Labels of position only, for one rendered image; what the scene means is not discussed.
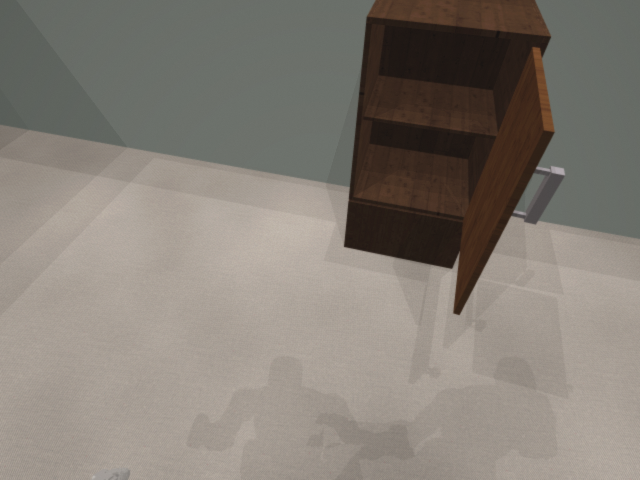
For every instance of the handle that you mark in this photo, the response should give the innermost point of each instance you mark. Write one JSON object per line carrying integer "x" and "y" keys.
{"x": 553, "y": 178}

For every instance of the cupboard door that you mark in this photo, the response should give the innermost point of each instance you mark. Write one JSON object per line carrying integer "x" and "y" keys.
{"x": 522, "y": 139}

